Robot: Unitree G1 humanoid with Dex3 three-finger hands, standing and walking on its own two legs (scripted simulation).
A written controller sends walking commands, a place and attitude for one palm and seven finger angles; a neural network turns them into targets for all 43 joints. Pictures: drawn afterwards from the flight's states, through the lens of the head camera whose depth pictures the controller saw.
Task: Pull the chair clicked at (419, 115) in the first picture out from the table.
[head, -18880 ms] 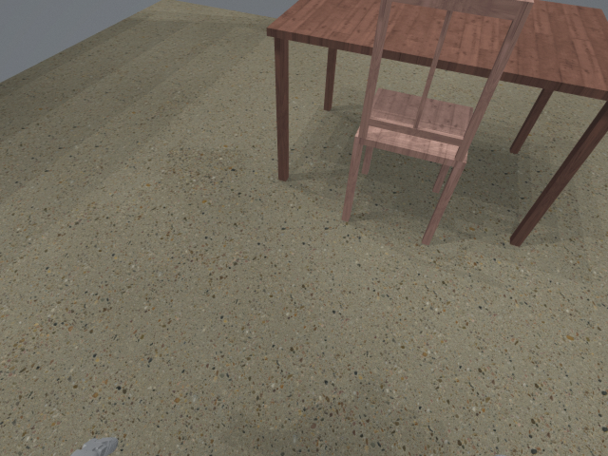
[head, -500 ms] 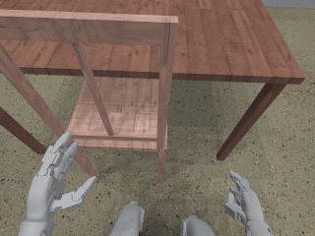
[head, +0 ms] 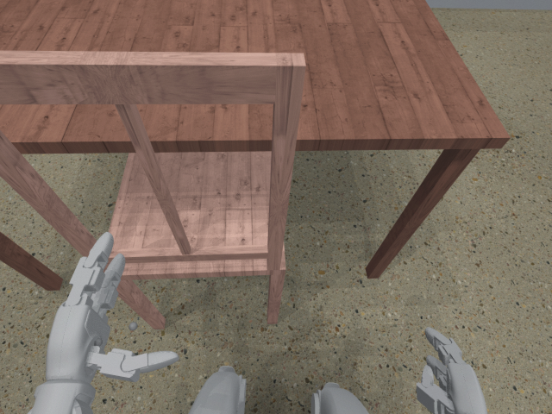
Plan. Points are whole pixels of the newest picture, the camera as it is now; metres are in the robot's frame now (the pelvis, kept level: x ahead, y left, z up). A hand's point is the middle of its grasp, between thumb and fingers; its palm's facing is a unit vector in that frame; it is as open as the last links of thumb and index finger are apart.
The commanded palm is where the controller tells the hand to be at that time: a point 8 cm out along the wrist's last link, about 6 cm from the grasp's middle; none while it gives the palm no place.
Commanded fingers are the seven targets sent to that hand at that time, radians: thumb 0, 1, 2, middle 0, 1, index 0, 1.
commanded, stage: raise the hand toward the chair's back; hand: left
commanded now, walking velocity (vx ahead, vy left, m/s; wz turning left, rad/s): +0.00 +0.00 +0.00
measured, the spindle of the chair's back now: (164, 197) +0.41 +0.19 +0.05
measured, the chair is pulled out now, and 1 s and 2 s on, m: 0.00 0.00 0.00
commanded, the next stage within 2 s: aim the fingers beside a spindle in 0.98 s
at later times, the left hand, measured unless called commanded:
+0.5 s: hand (109, 304) +0.25 +0.22 +0.05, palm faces +0.08 -0.99 -0.06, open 16.9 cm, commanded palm +0.22 +0.27 +0.06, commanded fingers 0.00 -0.50 0.30 -0.06 -0.08 -0.06 -0.08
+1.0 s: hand (120, 300) +0.25 +0.21 +0.05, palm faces +0.09 -0.99 -0.06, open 16.9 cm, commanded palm +0.23 +0.26 +0.06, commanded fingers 0.00 -0.50 0.30 -0.06 -0.08 -0.06 -0.08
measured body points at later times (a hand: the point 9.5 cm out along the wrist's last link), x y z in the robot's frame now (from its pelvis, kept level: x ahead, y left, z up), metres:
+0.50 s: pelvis +0.00 +0.01 +0.01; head +0.08 +0.03 +0.45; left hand +0.24 +0.27 +0.06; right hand +0.18 -0.22 -0.07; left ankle +0.03 +0.11 -0.65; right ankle +0.00 -0.12 -0.65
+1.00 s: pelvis +0.01 +0.00 +0.01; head +0.08 +0.01 +0.46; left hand +0.24 +0.26 +0.06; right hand +0.18 -0.24 -0.07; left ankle +0.03 +0.11 -0.65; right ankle +0.00 -0.12 -0.65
